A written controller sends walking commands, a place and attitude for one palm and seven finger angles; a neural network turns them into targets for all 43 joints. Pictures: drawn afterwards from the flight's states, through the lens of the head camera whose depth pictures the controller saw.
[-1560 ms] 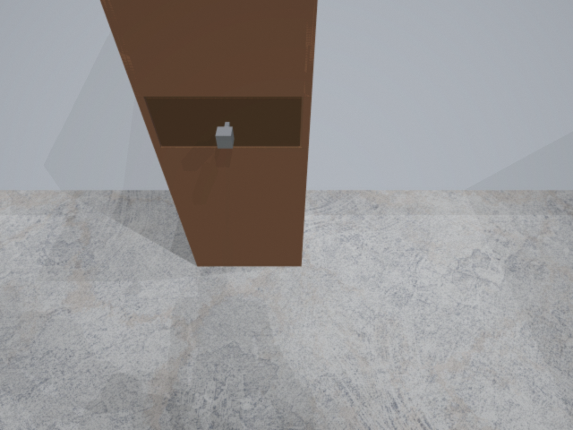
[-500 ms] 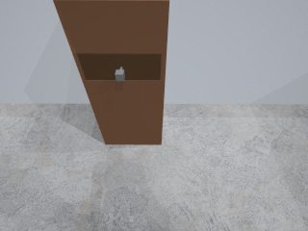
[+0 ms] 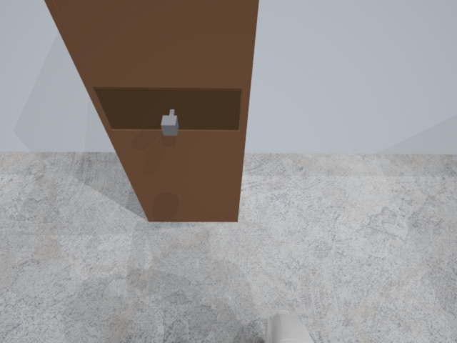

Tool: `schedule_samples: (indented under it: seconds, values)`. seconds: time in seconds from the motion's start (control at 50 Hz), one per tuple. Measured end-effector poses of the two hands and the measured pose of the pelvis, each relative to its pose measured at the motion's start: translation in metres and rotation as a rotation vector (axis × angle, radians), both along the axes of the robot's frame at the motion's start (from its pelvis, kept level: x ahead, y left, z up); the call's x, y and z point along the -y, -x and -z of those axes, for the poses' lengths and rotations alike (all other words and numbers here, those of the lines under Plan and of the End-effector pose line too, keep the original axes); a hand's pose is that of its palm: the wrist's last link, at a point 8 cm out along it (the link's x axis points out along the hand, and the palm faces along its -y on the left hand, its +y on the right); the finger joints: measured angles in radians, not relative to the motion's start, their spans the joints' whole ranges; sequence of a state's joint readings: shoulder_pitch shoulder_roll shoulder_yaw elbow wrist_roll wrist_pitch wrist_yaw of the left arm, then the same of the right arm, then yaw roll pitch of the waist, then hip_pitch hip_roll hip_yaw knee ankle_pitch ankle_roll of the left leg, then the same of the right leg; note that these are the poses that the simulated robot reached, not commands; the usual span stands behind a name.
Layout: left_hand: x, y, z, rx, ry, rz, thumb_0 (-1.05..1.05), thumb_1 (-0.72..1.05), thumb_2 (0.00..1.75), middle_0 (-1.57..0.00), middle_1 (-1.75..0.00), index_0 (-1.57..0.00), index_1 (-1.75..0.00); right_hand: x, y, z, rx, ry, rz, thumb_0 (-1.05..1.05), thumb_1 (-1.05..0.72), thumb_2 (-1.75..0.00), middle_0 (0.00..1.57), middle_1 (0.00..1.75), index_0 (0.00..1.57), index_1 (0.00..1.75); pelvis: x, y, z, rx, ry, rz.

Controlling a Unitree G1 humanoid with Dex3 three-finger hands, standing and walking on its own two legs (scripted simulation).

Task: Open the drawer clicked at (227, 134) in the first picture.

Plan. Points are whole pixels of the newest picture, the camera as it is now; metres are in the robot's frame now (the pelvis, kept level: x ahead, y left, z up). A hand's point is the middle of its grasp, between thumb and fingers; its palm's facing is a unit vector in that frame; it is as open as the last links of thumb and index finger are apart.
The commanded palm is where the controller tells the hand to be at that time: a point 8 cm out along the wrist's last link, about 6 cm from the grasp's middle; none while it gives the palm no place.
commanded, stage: take the last steps up to it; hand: left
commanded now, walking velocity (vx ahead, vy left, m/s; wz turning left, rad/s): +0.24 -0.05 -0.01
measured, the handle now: (170, 120) +0.66 +0.19 -0.07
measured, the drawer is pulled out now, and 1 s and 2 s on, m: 0.00 0.00 0.00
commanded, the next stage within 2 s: come to a stop and stand still in 0.18 s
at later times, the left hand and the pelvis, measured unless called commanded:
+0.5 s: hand (182, 299) +0.22 +0.11 -0.17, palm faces +0.07 -0.97 -0.23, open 7.2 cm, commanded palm none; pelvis +0.17 -0.07 +0.00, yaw +0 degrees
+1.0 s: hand (163, 310) +0.20 +0.15 -0.17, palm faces +0.00 -0.97 -0.25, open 7.4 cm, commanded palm none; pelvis +0.15 -0.06 +0.00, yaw -1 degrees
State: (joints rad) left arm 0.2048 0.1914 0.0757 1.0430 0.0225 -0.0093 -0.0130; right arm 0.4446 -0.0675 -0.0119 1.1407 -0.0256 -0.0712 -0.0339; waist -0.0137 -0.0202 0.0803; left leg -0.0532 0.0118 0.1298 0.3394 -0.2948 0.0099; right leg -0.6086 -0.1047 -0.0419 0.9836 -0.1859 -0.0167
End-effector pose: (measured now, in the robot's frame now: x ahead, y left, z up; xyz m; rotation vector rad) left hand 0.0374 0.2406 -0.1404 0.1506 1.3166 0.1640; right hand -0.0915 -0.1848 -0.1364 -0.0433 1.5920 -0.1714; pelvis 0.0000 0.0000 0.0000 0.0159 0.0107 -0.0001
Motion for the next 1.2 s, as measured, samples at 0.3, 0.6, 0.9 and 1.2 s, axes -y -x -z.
schedule_samples:
  seconds: [0.3,0.6,0.9,1.2]
  values:
    - [0.087,-0.173,0.002,0.130,-0.011,0.050,0.00,0.92,0.90,-0.20,-0.30,-0.20,-0.29,0.096,-0.151,0.025,0.018,0.020,0.009,0.00,-0.91,-0.90,0.20,0.30,0.20,0.30,0.068,-0.120,0.012,0.014,-0.003,-0.007]
    - [0.068,-0.161,0.006,-0.017,-0.022,-0.059,0.00,0.92,0.90,-0.20,-0.30,-0.20,-0.29,0.111,-0.372,0.004,0.377,0.098,-0.142,0.00,-0.91,-0.90,0.20,0.30,0.20,0.30,0.059,-0.177,0.005,0.023,0.003,-0.015]
    - [0.025,-0.156,0.004,-0.046,-0.058,-0.023,0.01,0.91,0.90,-0.20,-0.30,-0.20,-0.29,0.087,-0.321,0.002,0.308,0.117,-0.136,0.00,-0.92,-0.89,0.20,0.30,0.20,0.30,0.043,-0.159,0.003,-0.014,0.038,0.011]
    - [0.101,-0.141,-0.006,0.004,-0.029,0.040,0.01,0.93,0.90,-0.20,-0.30,-0.20,-0.29,0.143,-0.201,0.016,0.117,0.063,-0.021,0.00,-0.91,-0.90,0.20,0.30,0.20,0.30,0.089,-0.146,0.002,0.020,-0.004,0.010]
